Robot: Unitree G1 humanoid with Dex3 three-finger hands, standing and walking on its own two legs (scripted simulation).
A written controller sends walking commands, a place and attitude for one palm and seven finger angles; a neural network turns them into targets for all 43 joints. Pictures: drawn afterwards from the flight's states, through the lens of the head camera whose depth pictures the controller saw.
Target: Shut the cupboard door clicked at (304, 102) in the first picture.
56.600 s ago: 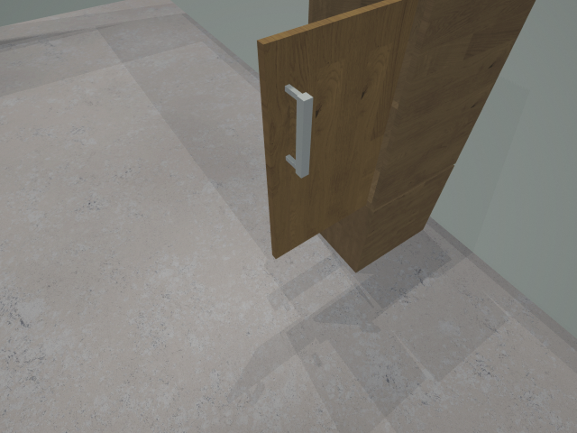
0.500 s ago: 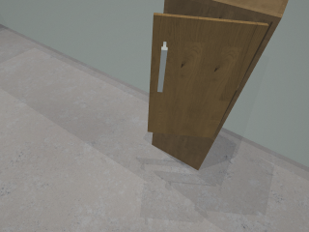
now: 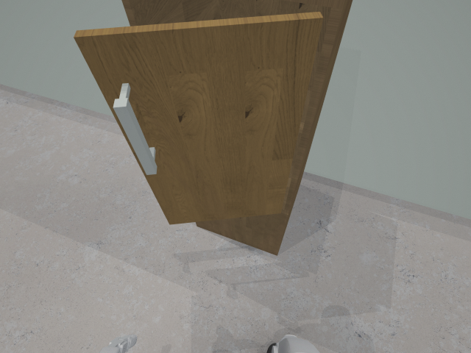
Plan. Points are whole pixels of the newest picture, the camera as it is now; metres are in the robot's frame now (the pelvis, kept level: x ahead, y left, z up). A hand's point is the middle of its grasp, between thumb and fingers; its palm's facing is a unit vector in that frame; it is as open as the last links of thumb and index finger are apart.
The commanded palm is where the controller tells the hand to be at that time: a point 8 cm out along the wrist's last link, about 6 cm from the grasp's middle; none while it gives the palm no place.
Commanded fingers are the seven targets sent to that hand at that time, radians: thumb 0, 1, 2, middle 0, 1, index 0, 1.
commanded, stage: come to a stop and stand still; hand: left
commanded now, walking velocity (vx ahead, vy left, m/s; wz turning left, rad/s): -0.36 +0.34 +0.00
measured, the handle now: (139, 133) +0.46 +0.18 +0.10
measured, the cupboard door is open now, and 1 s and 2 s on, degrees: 27 27 27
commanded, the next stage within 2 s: look again from close up in 1.64 s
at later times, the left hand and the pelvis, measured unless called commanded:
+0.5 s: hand out of the picture +0.07 +0.23 -0.16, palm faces +0.11 -0.97 -0.23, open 7.4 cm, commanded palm none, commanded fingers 0.00 0.90 0.90 -0.20 -0.30 -0.20 -0.30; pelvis +0.04 +0.03 +0.01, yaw +3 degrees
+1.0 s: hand out of the picture +0.07 +0.20 -0.15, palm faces +0.02 -0.98 -0.22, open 7.4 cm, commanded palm none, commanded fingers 0.00 0.90 0.90 -0.20 -0.30 -0.20 -0.30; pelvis +0.00 +0.01 +0.02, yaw +1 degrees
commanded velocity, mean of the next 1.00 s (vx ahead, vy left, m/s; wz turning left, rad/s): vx -0.05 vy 0.01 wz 0.00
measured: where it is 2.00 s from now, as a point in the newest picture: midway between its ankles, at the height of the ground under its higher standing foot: outside the picture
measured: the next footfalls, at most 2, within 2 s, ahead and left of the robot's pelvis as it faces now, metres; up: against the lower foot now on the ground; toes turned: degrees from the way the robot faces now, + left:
left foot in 0.50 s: +0.06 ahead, +0.16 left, +0.00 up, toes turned +4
right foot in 0.96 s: +0.01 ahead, -0.12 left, +0.00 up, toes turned +0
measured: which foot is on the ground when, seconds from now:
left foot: up 0.00-0.48, down 0.50-0.98, up 1.00-1.00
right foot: down 0.00-0.50, up 0.52-0.94, down 0.96-1.00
